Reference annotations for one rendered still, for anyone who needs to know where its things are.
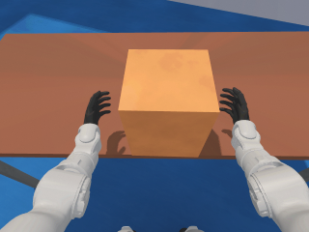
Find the carton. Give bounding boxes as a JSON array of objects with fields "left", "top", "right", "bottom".
[{"left": 118, "top": 49, "right": 220, "bottom": 158}]

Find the right robot hand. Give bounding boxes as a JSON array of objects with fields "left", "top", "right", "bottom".
[{"left": 219, "top": 87, "right": 250, "bottom": 124}]

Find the robot left upper arm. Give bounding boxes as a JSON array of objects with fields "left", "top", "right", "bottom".
[{"left": 0, "top": 168, "right": 92, "bottom": 232}]

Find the robot right upper arm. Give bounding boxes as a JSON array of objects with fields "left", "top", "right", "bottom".
[{"left": 246, "top": 164, "right": 309, "bottom": 232}]

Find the left robot hand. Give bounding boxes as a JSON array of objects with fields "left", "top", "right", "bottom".
[{"left": 83, "top": 91, "right": 111, "bottom": 126}]

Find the robot right forearm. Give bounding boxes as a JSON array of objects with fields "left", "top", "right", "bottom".
[{"left": 231, "top": 120, "right": 309, "bottom": 196}]

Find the left robot shin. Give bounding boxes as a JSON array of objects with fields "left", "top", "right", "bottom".
[{"left": 121, "top": 226, "right": 132, "bottom": 231}]

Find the robot left forearm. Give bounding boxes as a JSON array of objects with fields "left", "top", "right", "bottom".
[{"left": 33, "top": 123, "right": 102, "bottom": 208}]

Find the table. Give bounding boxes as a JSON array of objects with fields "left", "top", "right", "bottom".
[{"left": 0, "top": 31, "right": 309, "bottom": 189}]

